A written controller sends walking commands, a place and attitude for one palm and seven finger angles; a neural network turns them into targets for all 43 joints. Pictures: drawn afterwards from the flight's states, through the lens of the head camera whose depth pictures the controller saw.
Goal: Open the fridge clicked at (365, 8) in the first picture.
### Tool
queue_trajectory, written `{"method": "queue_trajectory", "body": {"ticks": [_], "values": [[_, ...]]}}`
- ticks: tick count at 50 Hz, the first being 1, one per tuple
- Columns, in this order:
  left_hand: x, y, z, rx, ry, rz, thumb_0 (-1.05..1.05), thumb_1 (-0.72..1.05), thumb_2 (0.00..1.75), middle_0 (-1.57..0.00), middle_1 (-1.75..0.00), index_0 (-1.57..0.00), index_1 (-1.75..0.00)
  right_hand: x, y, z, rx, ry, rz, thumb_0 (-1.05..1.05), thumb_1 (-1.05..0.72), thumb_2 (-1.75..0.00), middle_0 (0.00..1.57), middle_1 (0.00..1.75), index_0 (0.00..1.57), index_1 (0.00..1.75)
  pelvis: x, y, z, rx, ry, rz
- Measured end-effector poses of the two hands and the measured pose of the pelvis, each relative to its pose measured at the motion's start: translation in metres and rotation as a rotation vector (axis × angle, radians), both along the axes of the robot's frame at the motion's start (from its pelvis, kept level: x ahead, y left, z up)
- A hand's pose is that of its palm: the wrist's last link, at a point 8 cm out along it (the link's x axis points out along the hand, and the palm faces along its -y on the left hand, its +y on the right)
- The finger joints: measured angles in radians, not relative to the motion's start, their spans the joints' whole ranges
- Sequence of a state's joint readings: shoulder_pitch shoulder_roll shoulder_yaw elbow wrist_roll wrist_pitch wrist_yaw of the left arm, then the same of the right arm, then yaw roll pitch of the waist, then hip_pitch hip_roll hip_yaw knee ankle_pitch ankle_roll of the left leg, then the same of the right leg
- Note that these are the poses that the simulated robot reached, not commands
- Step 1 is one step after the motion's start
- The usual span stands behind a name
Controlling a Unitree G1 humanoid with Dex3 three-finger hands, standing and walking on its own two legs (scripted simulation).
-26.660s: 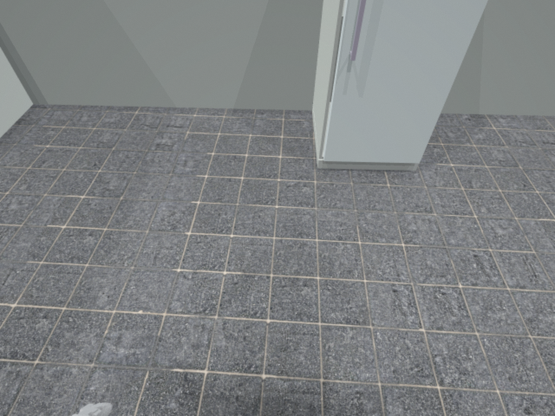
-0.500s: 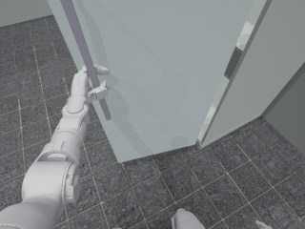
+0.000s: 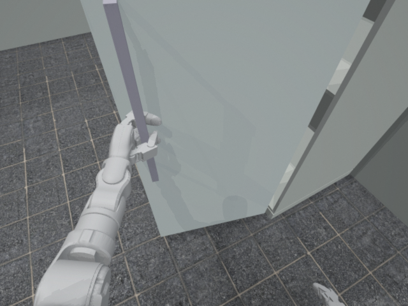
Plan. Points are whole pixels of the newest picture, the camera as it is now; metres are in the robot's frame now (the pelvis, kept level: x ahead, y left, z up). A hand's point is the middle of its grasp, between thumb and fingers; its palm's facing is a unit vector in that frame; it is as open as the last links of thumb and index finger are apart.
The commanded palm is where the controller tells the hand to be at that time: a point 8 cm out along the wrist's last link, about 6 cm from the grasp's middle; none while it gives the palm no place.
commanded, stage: stop walking and hold the door back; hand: left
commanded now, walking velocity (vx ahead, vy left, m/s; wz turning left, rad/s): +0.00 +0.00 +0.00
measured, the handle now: (139, 113) +0.46 +0.15 +0.12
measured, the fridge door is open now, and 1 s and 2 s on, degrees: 75 74 73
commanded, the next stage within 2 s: loosen the grip on the handle in 0.18 s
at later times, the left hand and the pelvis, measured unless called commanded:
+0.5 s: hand (150, 147) +0.41 +0.12 +0.07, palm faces +0.01 -0.99 -0.11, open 7.5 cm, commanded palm +0.38 +0.17 +0.07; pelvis -0.01 -0.02 -0.01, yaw +1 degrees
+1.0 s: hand (144, 148) +0.41 +0.14 +0.06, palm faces -0.02 -0.99 -0.12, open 14.4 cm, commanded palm +0.38 +0.20 +0.07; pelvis -0.03 -0.02 -0.02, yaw +2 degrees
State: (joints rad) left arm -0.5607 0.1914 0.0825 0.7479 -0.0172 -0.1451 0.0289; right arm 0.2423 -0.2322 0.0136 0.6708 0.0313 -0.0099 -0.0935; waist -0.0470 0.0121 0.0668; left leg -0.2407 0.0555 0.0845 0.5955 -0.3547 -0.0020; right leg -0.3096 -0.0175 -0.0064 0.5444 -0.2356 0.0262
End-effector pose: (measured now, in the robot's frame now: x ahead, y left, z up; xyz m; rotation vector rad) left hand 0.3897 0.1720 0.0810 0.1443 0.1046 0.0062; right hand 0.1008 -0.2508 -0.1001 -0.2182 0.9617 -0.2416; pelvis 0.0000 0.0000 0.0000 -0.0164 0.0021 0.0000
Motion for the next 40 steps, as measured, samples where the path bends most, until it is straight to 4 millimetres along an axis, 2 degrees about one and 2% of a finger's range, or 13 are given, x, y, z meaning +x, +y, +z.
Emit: {"method": "queue_trajectory", "body": {"ticks": [13,16,20,24,33,40], "values": [[-0.008,-0.003,-0.001,0.008,-0.015,0.001,-0.03,0.72,0.8,-0.44,-1.38,-0.42,-1.4,0.02,-0.008,0.006,-0.02,-0.015,-0.017,0.01,-0.9,-0.9,0.2,0.3,0.2,0.3,0.008,-0.003,0.002,0.0,0.017,-0.002],[-0.003,-0.001,0.001,0.043,-0.002,-0.026,-0.03,0.69,0.8,-0.44,-1.37,-0.43,-1.4,0.021,-0.008,0.009,-0.016,-0.03,-0.004,0.01,-0.9,-0.9,0.2,0.3,0.2,0.3,0.004,-0.005,0.002,0.006,0.013,-0.001],[0.002,0.007,0.0,-0.063,0.044,-0.01,-0.03,0.59,0.77,-0.44,-1.37,-0.46,-1.4,0.017,-0.009,0.016,0.013,-0.092,0.047,0.01,-0.9,-0.9,0.2,0.3,0.2,0.3,-0.002,-0.011,0.001,0.025,0.062,0.021],[-0.002,0.004,0.0,-0.042,0.008,0.007,-0.01,0.41,0.68,-0.39,-1.32,-0.47,-1.4,0.003,-0.015,0.011,0.038,-0.109,0.065,0.01,-0.9,-0.9,0.2,0.3,0.2,0.3,-0.01,-0.014,-0.004,0.03,0.088,0.017],[-0.005,0.005,-0.006,-0.005,0.003,0.004,0.0,-0.26,0.35,-0.37,-1.32,-0.42,-1.35,-0.049,-0.032,-0.009,0.032,0.008,0.029,0.01,-0.9,-0.9,0.2,0.3,0.2,0.3,-0.026,-0.024,-0.012,0.035,0.113,0.022],[-0.001,0.018,-0.01,-0.015,0.002,0.012,-0.01,-0.48,0.24,-0.33,-1.25,-0.35,-1.26,-0.075,-0.041,-0.012,0.009,0.075,-0.002,0.01,-0.9,-0.9,0.2,0.3,0.2,0.3,-0.029,-0.026,-0.013,0.033,0.129,0.021]]}}
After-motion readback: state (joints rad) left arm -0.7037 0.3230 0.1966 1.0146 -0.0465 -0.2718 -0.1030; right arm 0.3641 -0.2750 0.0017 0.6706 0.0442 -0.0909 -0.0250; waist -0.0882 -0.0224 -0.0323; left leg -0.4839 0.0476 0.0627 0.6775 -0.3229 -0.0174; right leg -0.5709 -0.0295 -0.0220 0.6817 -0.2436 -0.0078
